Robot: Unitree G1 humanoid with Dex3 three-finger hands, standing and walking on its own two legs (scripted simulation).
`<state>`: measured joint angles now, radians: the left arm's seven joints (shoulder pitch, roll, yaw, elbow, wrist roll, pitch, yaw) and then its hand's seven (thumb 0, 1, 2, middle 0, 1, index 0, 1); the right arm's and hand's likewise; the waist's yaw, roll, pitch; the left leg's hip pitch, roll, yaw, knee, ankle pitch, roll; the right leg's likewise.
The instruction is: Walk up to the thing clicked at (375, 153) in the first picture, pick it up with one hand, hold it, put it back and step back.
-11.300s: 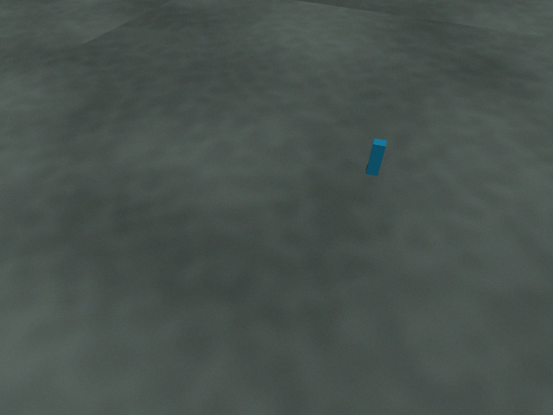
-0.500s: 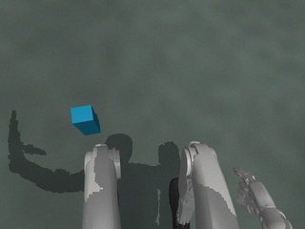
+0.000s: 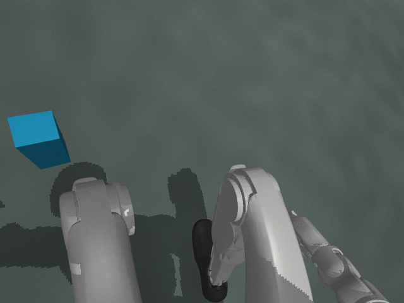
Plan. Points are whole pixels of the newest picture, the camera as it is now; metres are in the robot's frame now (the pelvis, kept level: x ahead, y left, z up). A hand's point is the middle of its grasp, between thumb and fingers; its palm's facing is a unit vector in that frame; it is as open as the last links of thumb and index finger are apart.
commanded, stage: close in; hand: left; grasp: from the side
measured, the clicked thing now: (45, 144) +0.41 +0.26 -0.20
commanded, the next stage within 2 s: rest palm in 0.94 s
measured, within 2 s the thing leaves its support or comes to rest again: neither
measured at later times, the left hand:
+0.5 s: hand (11, 164) +0.37 +0.31 -0.17, palm faces +0.24 -0.97 +0.02, open 17.5 cm
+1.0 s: hand (37, 160) +0.38 +0.27 -0.18, palm faces +0.25 -0.97 +0.02, open 17.4 cm
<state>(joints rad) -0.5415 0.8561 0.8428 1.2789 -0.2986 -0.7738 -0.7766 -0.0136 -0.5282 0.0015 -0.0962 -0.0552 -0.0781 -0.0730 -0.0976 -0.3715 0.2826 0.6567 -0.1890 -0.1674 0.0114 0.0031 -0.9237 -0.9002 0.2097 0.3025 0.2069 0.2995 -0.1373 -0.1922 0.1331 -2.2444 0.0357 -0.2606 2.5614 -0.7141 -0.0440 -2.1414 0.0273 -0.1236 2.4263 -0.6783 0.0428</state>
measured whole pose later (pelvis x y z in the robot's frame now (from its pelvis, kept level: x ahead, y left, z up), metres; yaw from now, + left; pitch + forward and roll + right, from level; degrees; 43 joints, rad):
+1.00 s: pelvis -0.01 +0.02 -0.02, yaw -4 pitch +12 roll -16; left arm -0.50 0.68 0.48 1.32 -0.14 -1.12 -0.11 -0.01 -0.54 0.03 -0.07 -0.05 -0.08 -0.05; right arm -0.16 -0.37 0.44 0.60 -0.35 -0.02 0.16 0.00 -0.93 -0.90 0.21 0.30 0.21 0.30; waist -0.19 -0.25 0.25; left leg -2.22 0.02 -0.37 2.68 -0.70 -0.02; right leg -2.06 0.06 -0.20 2.45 -0.63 0.07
